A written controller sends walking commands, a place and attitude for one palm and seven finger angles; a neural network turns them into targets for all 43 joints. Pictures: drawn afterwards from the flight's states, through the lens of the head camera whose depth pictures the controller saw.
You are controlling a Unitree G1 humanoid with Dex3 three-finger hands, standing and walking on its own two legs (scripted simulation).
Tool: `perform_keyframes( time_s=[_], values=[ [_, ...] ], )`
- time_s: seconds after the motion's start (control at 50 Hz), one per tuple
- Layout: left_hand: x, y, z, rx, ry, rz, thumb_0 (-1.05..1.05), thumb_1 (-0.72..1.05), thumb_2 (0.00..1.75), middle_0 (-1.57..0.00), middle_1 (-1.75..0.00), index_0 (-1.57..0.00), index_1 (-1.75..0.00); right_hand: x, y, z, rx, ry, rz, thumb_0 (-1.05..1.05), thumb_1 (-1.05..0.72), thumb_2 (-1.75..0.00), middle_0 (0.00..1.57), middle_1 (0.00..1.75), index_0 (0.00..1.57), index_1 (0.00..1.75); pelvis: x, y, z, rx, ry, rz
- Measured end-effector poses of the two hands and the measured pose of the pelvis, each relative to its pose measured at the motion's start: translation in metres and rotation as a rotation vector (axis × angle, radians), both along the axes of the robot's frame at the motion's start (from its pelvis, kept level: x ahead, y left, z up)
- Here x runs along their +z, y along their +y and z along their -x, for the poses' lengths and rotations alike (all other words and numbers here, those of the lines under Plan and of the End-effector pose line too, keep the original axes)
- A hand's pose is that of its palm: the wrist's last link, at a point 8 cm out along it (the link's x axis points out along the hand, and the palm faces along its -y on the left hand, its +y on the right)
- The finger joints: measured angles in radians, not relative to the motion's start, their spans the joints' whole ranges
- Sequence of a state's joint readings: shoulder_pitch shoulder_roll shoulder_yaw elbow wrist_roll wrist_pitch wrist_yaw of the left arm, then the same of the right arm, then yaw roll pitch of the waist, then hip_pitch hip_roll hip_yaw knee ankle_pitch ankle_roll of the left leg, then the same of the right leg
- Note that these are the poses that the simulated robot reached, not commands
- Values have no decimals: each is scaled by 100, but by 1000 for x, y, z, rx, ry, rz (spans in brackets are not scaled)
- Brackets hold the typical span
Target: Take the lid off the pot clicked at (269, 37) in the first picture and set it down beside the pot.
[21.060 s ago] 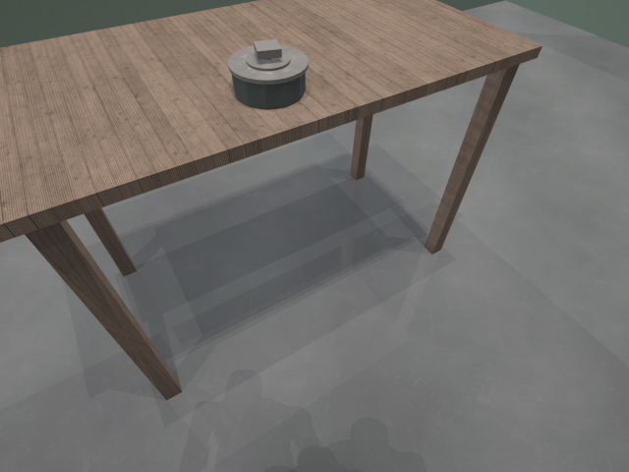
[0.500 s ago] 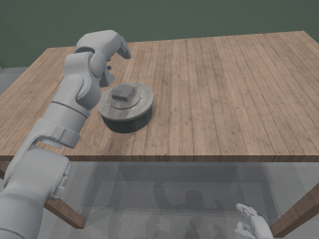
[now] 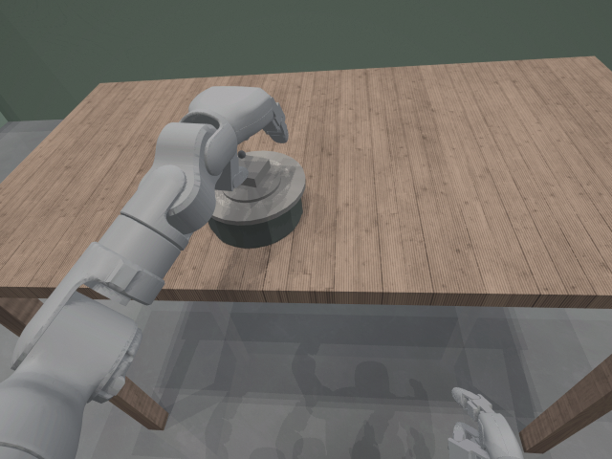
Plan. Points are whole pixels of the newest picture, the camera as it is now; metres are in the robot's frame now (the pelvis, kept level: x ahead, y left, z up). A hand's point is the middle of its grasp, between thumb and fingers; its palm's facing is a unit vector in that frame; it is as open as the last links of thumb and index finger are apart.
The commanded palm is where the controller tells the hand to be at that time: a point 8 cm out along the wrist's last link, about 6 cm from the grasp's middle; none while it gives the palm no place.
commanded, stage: move the open hand above the knob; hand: left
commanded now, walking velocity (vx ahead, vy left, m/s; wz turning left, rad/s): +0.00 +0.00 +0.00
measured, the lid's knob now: (248, 170) +0.47 +0.09 +0.16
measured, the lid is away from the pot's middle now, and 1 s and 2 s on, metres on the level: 0.00 0.00 0.00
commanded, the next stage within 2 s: none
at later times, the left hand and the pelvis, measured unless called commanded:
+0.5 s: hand (234, 127) +0.45 +0.09 +0.24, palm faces -0.06 -0.05 -1.00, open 9.9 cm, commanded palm +0.41 +0.10 +0.29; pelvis +0.01 -0.01 +0.00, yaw -1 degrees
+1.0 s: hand (249, 146) +0.42 +0.07 +0.23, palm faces -0.07 +0.04 -1.00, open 9.9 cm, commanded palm +0.41 +0.10 +0.29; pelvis +0.00 -0.01 +0.00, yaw +0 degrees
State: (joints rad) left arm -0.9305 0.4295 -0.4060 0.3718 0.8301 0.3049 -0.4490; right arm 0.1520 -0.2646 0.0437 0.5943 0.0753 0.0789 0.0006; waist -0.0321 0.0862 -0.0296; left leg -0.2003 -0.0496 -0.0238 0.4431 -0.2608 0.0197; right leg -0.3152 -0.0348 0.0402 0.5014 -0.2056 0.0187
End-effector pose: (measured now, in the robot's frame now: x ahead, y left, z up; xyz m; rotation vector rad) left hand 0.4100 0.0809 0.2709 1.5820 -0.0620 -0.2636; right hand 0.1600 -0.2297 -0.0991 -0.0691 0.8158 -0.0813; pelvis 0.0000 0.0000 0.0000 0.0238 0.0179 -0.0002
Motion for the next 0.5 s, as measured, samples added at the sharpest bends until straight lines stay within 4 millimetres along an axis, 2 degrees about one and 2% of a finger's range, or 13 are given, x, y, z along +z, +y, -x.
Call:
perform_keyframes(
  time_s=[0.1,0.14,0.18,0.24,0.28,0.34,0.42,0.46,0.5],
  values=[
    [34,13,-18,98,-79,75,0,-37,168,-89,-8,-90,-9,-3,0,8,-19,18,-3,1,-91,-90,19,30,20,30,1,1,-2,-11,12,-3],
    [32,20,-21,144,-73,80,0,-37,168,-89,-8,-89,-9,-5,-1,13,-18,40,-15,1,-91,-90,19,30,20,30,1,0,-2,-15,21,-4],
    [19,21,-20,153,-43,63,0,-37,168,-88,-8,-89,-9,-6,-2,15,-14,60,-26,1,-91,-90,19,30,20,30,1,0,-3,-15,26,-3],
    [-7,9,-10,86,8,17,0,-37,168,-88,-8,-88,-9,-7,-4,14,-7,70,-26,1,-91,-90,19,30,20,30,0,0,-3,-9,21,-2],
    [-13,-3,-3,12,17,3,0,-37,168,-88,-8,-89,-9,-6,-5,10,-6,55,-15,1,-91,-90,20,30,20,30,0,0,-3,-4,14,-1],
    [3,-12,-3,-33,-35,-5,0,-37,168,-89,-8,-89,-9,-4,-5,3,-13,19,4,1,-91,-90,19,30,20,30,1,-1,-4,-4,7,0],
    [30,0,-20,69,-89,61,0,-37,168,-89,-8,-90,-9,-3,-4,-1,-15,18,-2,1,-91,-90,19,30,20,30,1,-3,-6,-10,18,-3],
    [31,8,-26,123,-83,83,0,-37,168,-89,-8,-89,-9,-3,-5,0,-11,28,-15,1,-91,-90,19,30,20,30,1,-5,-6,-14,28,-4],
    [20,11,-25,141,-59,74,0,-37,168,-88,-8,-89,-9,-3,-6,-1,-5,37,-28,1,-91,-90,19,30,20,30,1,-6,-7,-15,34,-3]
  ],
)
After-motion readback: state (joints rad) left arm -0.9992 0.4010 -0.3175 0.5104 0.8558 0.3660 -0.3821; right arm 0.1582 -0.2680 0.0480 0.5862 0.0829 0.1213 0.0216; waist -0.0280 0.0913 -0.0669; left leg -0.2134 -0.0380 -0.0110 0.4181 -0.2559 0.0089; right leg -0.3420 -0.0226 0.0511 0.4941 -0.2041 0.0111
